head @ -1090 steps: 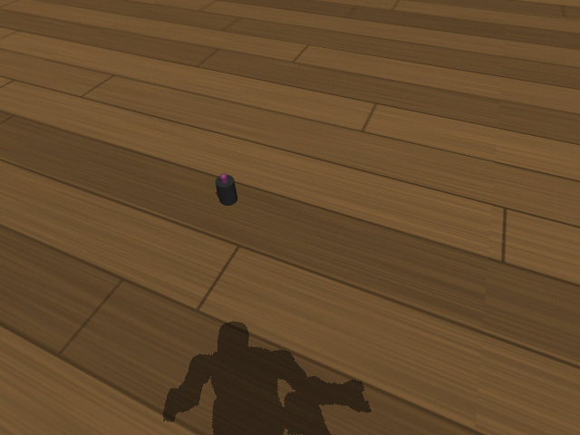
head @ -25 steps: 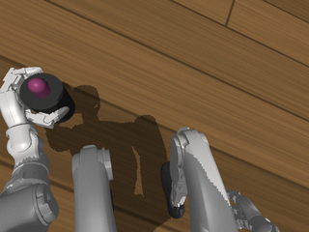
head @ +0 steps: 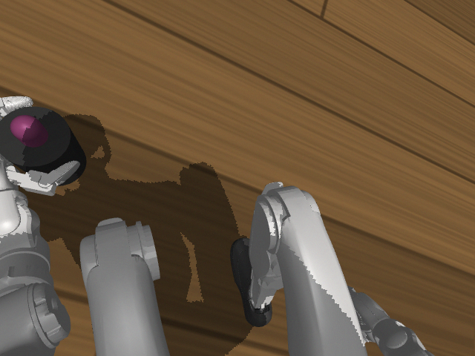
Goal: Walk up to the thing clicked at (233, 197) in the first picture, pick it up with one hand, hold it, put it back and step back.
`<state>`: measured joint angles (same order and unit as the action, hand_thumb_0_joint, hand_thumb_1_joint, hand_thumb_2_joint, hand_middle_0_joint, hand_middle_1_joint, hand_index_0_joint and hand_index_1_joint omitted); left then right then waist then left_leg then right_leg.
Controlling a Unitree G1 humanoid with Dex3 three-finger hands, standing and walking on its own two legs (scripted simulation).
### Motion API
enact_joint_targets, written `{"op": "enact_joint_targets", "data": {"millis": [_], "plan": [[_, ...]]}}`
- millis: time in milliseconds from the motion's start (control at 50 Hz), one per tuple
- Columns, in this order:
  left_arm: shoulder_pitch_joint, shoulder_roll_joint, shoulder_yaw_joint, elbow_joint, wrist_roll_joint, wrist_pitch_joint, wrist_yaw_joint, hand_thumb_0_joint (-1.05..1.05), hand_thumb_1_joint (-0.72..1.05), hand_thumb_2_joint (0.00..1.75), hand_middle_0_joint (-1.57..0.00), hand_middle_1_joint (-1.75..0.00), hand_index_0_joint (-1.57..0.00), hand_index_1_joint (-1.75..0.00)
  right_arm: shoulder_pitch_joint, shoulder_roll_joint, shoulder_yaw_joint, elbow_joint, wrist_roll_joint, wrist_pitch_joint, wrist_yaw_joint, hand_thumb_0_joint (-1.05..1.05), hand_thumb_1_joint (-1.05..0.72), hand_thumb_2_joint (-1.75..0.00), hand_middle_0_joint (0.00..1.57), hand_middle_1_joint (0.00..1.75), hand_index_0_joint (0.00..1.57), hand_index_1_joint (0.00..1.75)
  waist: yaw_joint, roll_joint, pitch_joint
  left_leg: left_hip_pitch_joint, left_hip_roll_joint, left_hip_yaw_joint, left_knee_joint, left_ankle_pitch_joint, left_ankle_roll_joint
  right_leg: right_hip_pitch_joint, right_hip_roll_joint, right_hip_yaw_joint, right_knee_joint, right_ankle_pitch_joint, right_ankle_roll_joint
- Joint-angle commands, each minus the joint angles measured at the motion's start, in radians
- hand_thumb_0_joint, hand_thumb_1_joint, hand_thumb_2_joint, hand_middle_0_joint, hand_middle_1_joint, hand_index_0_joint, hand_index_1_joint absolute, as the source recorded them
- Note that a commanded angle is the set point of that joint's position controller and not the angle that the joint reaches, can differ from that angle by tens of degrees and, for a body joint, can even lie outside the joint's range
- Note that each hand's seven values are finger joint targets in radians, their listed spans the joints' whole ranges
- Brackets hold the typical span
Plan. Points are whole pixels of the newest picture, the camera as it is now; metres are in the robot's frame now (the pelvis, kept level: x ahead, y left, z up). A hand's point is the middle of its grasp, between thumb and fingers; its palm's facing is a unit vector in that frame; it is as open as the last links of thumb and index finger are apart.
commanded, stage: crouch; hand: left
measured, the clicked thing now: (43, 146) +0.46 +0.24 -0.11
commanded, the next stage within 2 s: lower in 0.14 s
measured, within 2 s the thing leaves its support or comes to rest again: rests again in 1.48 s
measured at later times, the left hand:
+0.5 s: hand (49, 154) +0.46 +0.24 -0.15, palm faces +0.28 -0.96 -0.03, open 11.9 cm
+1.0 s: hand (57, 158) +0.47 +0.24 -0.19, palm faces +0.29 -0.96 -0.03, open 11.8 cm
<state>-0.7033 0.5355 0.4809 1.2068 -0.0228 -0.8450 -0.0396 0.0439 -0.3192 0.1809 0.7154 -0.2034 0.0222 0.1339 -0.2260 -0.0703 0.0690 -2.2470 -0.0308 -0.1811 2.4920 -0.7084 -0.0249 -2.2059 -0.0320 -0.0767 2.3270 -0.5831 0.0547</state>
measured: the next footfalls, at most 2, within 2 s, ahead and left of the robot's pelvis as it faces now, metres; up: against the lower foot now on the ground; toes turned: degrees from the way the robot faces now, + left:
none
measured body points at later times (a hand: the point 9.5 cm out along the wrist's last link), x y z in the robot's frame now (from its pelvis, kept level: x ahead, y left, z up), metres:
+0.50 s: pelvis +0.00 +0.00 -0.02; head +0.24 +0.12 +0.34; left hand +0.44 +0.29 -0.15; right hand +0.09 -0.27 -0.09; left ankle +0.08 +0.12 -0.28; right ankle +0.13 -0.13 -0.28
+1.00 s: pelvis -0.01 +0.01 -0.02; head +0.25 +0.14 +0.31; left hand +0.44 +0.29 -0.19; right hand +0.09 -0.27 -0.08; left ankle +0.08 +0.12 -0.28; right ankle +0.13 -0.13 -0.28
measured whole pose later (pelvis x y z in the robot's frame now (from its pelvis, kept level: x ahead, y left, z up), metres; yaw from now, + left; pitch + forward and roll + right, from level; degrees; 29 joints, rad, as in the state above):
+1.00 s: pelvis -0.01 +0.01 -0.02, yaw -5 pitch +17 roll -16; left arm -0.74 0.77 0.52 1.46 -0.01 -1.03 0.06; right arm -0.11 -0.37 0.43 0.62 -0.33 0.03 0.16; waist -0.30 -0.21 0.28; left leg -2.23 -0.03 -0.31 2.63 -0.72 -0.01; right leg -2.13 0.01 -0.17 2.35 -0.55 0.08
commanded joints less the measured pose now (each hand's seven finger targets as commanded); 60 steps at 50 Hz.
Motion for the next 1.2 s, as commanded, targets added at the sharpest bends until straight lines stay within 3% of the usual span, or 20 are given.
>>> {"op": "enact_joint_targets", "data": {"millis": [0,60,120,140,200,240,320,420,500,580,660,800,840,1080,1180], "plan": [[-0.328,0.227,0.037,-0.218,-0.021,-0.117,0.006,0.0,0.08,1.2,-1.18,-1.31,-1.18,-1.32,0.141,-0.285,-0.066,-0.021,-0.011,0.003,-0.007,0.0,-0.94,-0.92,0.2,0.3,0.2,0.3,-0.033,0.36,-0.686,0.424,0.018,0.069,-0.319,0.163,0.014,0.398,0.033,-0.097,-0.16,0.15,-0.076],[-0.343,0.221,0.017,-0.216,-0.019,-0.126,0.007,0.0,0.08,1.2,-1.18,-1.31,-1.18,-1.32,0.117,-0.293,-0.058,-0.031,-0.015,0.008,-0.003,0.0,-0.93,-0.92,0.2,0.3,0.2,0.3,-0.046,0.371,-0.644,0.412,0.023,0.057,-0.321,0.113,0.014,0.36,0.035,-0.107,-0.155,0.11,-0.078],[-0.344,0.251,0.031,-0.219,-0.023,-0.136,0.008,0.0,0.08,1.2,-1.19,-1.31,-1.19,-1.32,0.119,-0.299,-0.045,-0.034,-0.021,0.008,-0.002,0.0,-0.93,-0.92,0.2,0.3,0.2,0.3,-0.054,0.362,-0.661,0.402,0.022,0.057,-0.303,0.125,0.016,0.402,0.037,-0.109,-0.155,0.125,-0.073],[-0.326,0.266,0.047,-0.218,-0.023,-0.138,0.009,0.0,0.08,1.19,-1.19,-1.31,-1.19,-1.32,0.112,-0.301,-0.044,-0.037,-0.021,0.008,-0.002,0.0,-0.93,-0.92,0.2,0.3,0.2,0.3,-0.039,0.367,-0.664,0.409,0.024,0.056,-0.302,0.133,0.016,0.395,0.038,-0.107,-0.148,0.129,-0.076],[-0.324,0.239,0.033,-0.208,-0.035,-0.143,0.008,0.0,0.1,1.21,-1.2,-1.32,-1.2,-1.33,0.114,-0.307,-0.035,-0.038,-0.026,0.008,-0.001,0.0,-0.93,-0.92,0.2,0.3,0.2,0.3,-0.061,0.357,-0.661,0.403,0.023,0.055,-0.287,0.14,0.017,0.415,0.04,-0.111,-0.152,0.144,-0.072],[-0.316,0.27,0.048,-0.212,-0.032,-0.147,0.011,0.0,0.03,1.18,-1.2,-1.33,-1.21,-1.35,0.104,-0.31,-0.03,-0.038,-0.029,0.008,-0.002,0.0,-0.94,-0.92,0.2,0.3,0.2,0.3,-0.05,0.37,-0.665,0.416,0.025,0.052,-0.282,0.158,0.015,0.409,0.042,-0.111,-0.145,0.154,-0.075],[-0.293,0.24,0.036,-0.091,-0.028,-0.157,0.031,0.0,-0.01,1.2,-1.2,-1.35,-1.21,-1.36,0.085,-0.318,-0.001,-0.049,-0.039,0.012,0.005,0.0,-0.94,-0.92,0.2,0.3,0.2,0.3,-0.092,0.328,-0.561,0.362,0.028,0.031,-0.276,0.113,0.017,0.382,0.046,-0.135,-0.144,0.124,-0.072],[-0.319,0.324,0.053,-0.086,-0.017,-0.206,0.032,0.0,0.03,1.17,-1.21,-1.33,-1.21,-1.34,0.053,-0.332,0.027,-0.058,-0.059,0.009,0.007,0.0,-0.94,-0.91,0.2,0.3,0.2,0.3,-0.09,0.347,-0.578,0.382,0.033,0.03,-0.246,0.123,0.017,0.415,0.053,-0.137,-0.135,0.132,-0.068],[-0.342,0.339,0.058,-0.062,-0.022,-0.237,0.042,0.0,0.03,1.17,-1.19,-1.31,-1.19,-1.32,0.029,-0.346,0.053,-0.068,-0.072,0.004,0.009,0.0,-0.94,-0.91,0.2,0.3,0.2,0.3,-0.114,0.363,-0.552,0.396,0.039,0.008,-0.248,0.111,0.012,0.403,0.054,-0.155,-0.126,0.127,-0.067],[-0.329,0.391,0.077,-0.057,-0.013,-0.257,0.056,0.0,0.03,1.15,-1.16,-1.3,-1.17,-1.3,0.023,-0.363,0.075,-0.065,-0.092,0.009,0.009,0.0,-0.94,-0.91,0.2,0.3,0.2,0.3,-0.117,0.421,-0.572,0.454,0.045,-0.001,-0.236,0.187,-0.001,0.433,0.058,-0.165,-0.108,0.188,-0.068],[-0.336,0.394,0.057,-0.027,0.003,-0.268,0.067,0.0,0.01,1.15,-1.16,-1.29,-1.16,-1.3,-0.005,-0.372,0.092,-0.071,-0.104,0.014,0.009,0.0,-0.94,-0.92,0.2,0.3,0.2,0.3,-0.139,0.429,-0.522,0.449,0.048,-0.013,-0.231,0.183,-0.004,0.413,0.059,-0.18,-0.103,0.191,-0.067],[-0.302,0.398,0.056,0.01,-0.002,-0.282,0.085,0.0,0.02,1.16,-1.14,-1.28,-1.14,-1.3,-0.025,-0.384,0.121,-0.082,-0.12,0.019,0.011,0.0,-0.93,-0.91,0.2,0.3,0.2,0.3,-0.152,0.407,-0.514,0.458,0.053,-0.032,-0.214,0.208,-0.004,0.444,0.067,-0.199,-0.102,0.219,-0.059],[-0.327,0.407,0.044,0.027,0.003,-0.287,0.09,0.0,0.03,1.17,-1.14,-1.29,-1.15,-1.3,-0.033,-0.394,0.128,-0.087,-0.122,0.02,0.011,0.0,-0.93,-0.91,0.2,0.3,0.2,0.3,-0.171,0.423,-0.481,0.453,0.054,-0.044,-0.224,0.192,-0.008,0.428,0.066,-0.212,-0.097,0.208,-0.06],[-0.336,0.482,0.054,0.093,0.006,-0.327,0.117,0.0,0.08,1.19,-1.16,-1.3,-1.17,-1.31,-0.102,-0.409,0.174,-0.123,-0.14,0.02,0.008,0.0,-0.92,-0.91,0.2,0.3,0.2,0.3,-0.181,0.393,-0.413,0.414,0.063,-0.068,-0.215,0.111,0.0,0.429,0.08,-0.228,-0.112,0.155,-0.054],[-0.328,0.488,0.045,0.105,0.008,-0.338,0.119,0.0,0.09,1.19,-1.16,-1.3,-1.17,-1.31,-0.113,-0.415,0.189,-0.127,-0.149,0.02,0.006,0.0,-0.92,-0.91,0.2,0.3,0.2,0.3,-0.192,0.418,-0.408,0.433,0.068,-0.075,-0.212,0.144,-0.004,0.447,0.084,-0.237,-0.104,0.187,-0.053]]}}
